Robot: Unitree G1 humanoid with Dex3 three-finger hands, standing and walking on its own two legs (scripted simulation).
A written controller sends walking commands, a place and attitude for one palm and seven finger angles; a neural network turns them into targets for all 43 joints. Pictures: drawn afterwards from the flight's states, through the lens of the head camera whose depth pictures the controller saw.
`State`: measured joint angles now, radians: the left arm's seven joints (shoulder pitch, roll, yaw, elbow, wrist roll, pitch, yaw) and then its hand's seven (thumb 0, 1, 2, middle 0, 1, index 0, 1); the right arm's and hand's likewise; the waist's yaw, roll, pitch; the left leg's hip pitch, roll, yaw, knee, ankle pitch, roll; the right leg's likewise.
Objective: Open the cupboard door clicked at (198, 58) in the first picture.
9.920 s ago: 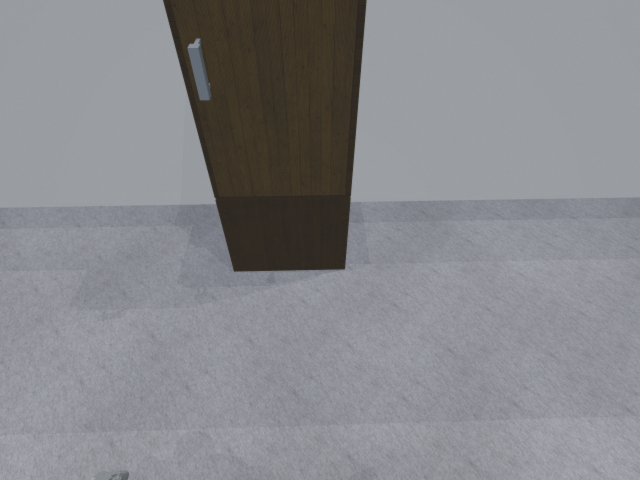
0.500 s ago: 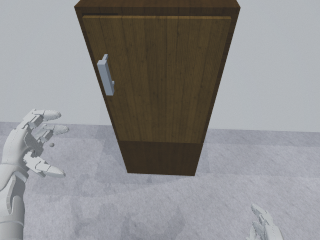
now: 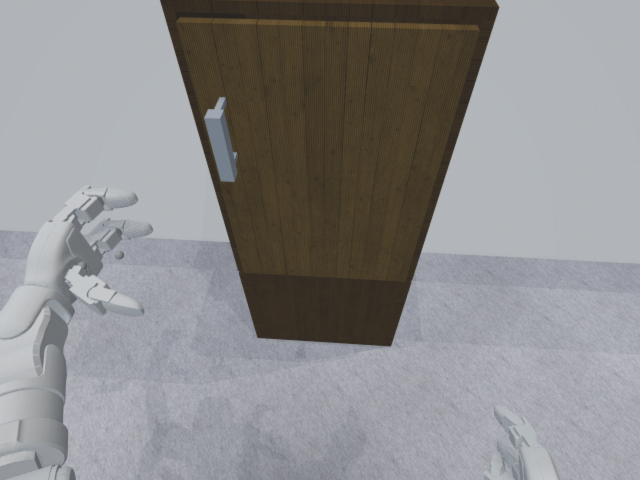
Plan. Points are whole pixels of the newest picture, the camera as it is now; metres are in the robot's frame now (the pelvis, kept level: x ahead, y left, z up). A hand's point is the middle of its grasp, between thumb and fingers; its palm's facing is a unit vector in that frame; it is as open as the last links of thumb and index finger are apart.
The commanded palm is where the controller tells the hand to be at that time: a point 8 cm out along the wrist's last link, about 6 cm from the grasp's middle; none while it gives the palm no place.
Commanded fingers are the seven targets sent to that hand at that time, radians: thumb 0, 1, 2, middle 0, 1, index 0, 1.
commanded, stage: move the hooked fingers beside the handle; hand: left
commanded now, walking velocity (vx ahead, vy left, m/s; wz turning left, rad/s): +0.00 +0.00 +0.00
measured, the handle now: (225, 139) +0.59 +0.20 +0.09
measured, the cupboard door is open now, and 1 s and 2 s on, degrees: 0 0 0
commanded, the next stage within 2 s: none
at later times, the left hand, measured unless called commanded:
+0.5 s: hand (145, 208) +0.42 +0.27 +0.11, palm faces -0.02 -1.00 +0.01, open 14.0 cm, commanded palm +0.40 +0.32 +0.11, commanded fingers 0.00 -0.50 0.30 -0.30 -1.20 -0.30 -1.20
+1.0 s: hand (166, 171) +0.50 +0.26 +0.10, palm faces -0.03 -1.00 +0.00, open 14.0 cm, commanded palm +0.48 +0.31 +0.10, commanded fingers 0.00 -0.50 0.30 -0.30 -1.20 -0.30 -1.20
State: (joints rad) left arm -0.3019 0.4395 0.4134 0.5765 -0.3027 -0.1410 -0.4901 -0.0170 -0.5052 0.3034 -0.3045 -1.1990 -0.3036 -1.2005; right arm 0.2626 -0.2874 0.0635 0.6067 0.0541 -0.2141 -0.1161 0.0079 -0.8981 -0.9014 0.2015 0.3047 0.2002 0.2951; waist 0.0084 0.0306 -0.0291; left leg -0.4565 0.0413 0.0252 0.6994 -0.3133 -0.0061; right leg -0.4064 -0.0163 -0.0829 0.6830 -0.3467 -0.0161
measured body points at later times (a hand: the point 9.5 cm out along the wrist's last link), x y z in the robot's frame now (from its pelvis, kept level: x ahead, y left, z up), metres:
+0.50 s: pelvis +0.00 +0.01 -0.01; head +0.06 +0.01 +0.44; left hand +0.41 +0.32 +0.11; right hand +0.08 -0.26 -0.11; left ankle +0.03 +0.12 -0.72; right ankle +0.00 -0.11 -0.72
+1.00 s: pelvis +0.01 +0.01 -0.02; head +0.12 +0.03 +0.42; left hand +0.50 +0.32 +0.10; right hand +0.01 -0.27 -0.12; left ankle +0.03 +0.12 -0.72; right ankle +0.00 -0.11 -0.72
